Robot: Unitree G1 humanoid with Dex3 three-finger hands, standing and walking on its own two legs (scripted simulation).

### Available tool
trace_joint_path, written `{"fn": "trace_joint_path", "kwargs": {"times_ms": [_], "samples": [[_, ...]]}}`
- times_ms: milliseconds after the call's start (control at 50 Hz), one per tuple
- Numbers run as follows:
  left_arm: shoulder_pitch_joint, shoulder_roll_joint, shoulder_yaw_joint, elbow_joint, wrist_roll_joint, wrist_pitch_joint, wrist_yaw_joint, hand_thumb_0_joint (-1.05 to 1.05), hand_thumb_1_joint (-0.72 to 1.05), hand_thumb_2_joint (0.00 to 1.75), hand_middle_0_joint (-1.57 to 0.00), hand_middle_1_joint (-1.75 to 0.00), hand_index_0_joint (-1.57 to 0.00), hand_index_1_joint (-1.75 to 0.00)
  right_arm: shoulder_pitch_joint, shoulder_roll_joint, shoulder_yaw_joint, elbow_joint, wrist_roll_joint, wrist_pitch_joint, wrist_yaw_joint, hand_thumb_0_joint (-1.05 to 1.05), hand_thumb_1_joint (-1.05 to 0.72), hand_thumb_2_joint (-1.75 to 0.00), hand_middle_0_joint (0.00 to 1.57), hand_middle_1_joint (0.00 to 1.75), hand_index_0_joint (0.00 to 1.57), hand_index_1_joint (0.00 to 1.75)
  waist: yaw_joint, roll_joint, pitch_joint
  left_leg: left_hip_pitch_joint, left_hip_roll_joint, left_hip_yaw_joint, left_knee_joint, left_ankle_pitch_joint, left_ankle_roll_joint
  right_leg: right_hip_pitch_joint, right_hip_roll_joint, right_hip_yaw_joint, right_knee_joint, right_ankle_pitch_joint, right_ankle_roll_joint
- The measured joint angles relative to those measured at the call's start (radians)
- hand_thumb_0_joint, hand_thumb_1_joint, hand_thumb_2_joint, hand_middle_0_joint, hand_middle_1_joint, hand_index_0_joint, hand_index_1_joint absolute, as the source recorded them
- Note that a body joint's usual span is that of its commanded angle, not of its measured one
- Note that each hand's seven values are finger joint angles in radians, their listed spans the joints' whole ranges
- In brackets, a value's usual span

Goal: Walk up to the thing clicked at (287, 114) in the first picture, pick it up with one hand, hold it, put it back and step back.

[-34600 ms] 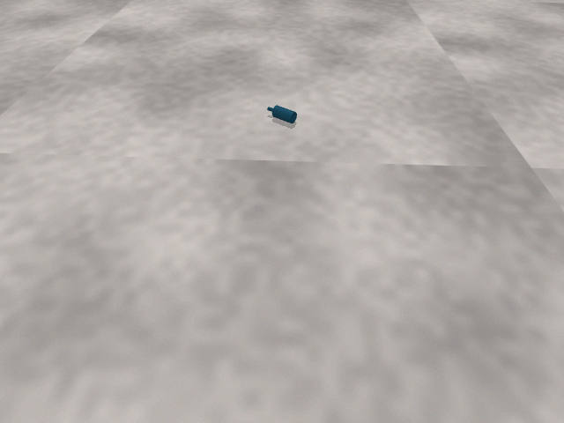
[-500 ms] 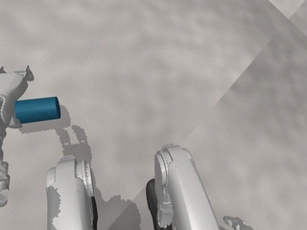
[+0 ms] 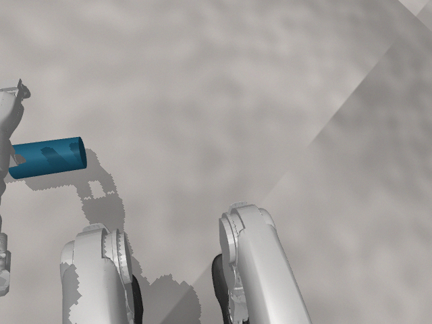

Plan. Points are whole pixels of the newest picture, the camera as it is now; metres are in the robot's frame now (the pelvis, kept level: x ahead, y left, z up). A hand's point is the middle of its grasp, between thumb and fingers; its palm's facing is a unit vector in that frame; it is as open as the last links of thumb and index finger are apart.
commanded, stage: home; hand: left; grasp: from above
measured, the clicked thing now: (35, 159) +0.49 +0.33 -0.32
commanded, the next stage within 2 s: none
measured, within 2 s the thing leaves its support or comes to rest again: neither
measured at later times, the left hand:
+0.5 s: hand out of the picture +0.28 +0.26 +0.07, palm faces -0.17 -0.77 -0.61, open 7.5 cm
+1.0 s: hand out of the picture +0.23 +0.21 +0.28, palm faces +0.21 -0.96 -0.21, open 7.4 cm
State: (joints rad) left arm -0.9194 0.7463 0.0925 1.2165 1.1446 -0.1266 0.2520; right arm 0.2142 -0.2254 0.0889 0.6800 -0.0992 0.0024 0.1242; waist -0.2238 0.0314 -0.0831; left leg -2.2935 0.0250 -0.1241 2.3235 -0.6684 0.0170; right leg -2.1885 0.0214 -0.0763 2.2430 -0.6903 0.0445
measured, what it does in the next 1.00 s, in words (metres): rises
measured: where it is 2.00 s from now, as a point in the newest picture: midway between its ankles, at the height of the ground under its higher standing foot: outside the picture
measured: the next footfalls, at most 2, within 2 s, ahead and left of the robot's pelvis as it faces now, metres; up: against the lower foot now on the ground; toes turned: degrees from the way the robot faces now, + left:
none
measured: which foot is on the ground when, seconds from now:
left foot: down 0.00-1.00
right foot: down 0.00-1.00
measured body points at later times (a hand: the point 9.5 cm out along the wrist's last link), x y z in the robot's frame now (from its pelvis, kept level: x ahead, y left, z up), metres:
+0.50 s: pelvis +0.00 +0.00 +0.18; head +0.14 +0.05 +0.60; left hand +0.29 +0.30 +0.11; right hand +0.22 -0.24 +0.08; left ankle +0.08 +0.12 -0.32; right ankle +0.10 -0.13 -0.32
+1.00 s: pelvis +0.07 +0.00 +0.34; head +0.11 +0.02 +0.79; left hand +0.22 +0.26 +0.30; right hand +0.25 -0.22 +0.26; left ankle +0.07 +0.12 -0.32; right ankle +0.10 -0.13 -0.32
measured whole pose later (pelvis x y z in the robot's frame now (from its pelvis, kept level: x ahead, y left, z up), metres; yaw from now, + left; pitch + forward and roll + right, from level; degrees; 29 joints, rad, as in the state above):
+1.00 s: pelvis +0.07 +0.00 +0.34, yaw +9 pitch +14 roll -3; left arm 0.42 0.22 0.05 -0.07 -0.07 0.45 0.06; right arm 0.30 -0.21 0.05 0.53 0.03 -0.16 -0.18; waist -0.07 0.05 -0.18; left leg -0.85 0.04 -0.06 1.11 -0.50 -0.01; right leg -0.78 0.01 -0.06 1.03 -0.50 0.01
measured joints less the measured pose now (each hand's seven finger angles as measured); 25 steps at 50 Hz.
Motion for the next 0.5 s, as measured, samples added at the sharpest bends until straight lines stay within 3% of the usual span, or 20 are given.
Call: {"fn": "trace_joint_path", "kwargs": {"times_ms": [80,180,260,360,500], "samples": [[0.111,-0.062,-0.007,-0.141,-0.118,0.044,-0.077,0.0,-0.04,0.88,-0.21,-0.63,-0.2,-0.64,0.003,-0.007,-0.037,-0.016,0.03,0.017,0.001,0.01,-0.9,-0.89,0.21,0.29,0.2,0.3,0.04,0.023,-0.05,0.077,0.007,0.012,-0.074,-0.014,-0.001,0.066,0.001,0.007,-0.069,-0.008,-0.003],[0.287,-0.138,-0.027,-0.354,-0.319,0.107,-0.174,0.0,0.29,0.86,-0.21,-0.47,-0.21,-0.48,-0.017,-0.035,-0.067,-0.032,0.062,0.033,-0.016,0.01,-0.9,-0.89,0.21,0.29,0.2,0.3,0.092,0.032,-0.09,0.201,0.014,0.026,-0.186,-0.012,-0.001,0.18,0.002,0.016,-0.176,0.0,-0.006],[0.432,-0.19,-0.046,-0.516,-0.459,0.153,-0.225,0.0,0.56,0.87,-0.21,-0.38,-0.21,-0.39,-0.043,-0.051,-0.091,-0.053,0.083,0.034,-0.039,0.01,-0.9,-0.89,0.21,0.29,0.2,0.3,0.125,0.018,-0.102,0.308,0.016,0.035,-0.279,0.004,-0.003,0.281,0.0,0.02,-0.266,0.018,-0.01],[0.605,-0.252,-0.061,-0.691,-0.593,0.203,-0.241,0.01,0.76,0.88,-0.21,-0.33,-0.21,-0.33,-0.077,-0.058,-0.108,-0.083,0.103,0.016,-0.074,0.01,-0.91,-0.9,0.21,0.29,0.2,0.3,0.154,0.0,-0.108,0.439,0.011,0.037,-0.393,0.031,-0.009,0.413,-0.007,0.017,-0.378,0.042,-0.016],[0.797,-0.327,-0.069,-0.851,-0.76,0.298,-0.217,0.01,0.86,0.89,-0.21,-0.3,-0.21,-0.31,-0.122,-0.036,-0.091,-0.103,0.125,-0.036,-0.13,0.01,-0.91,-0.9,0.2,0.29,0.2,0.3,0.167,-0.005,-0.11,0.639,0.004,0.039,-0.558,0.063,-0.017,0.614,-0.016,0.013,-0.539,0.07,-0.023]]}}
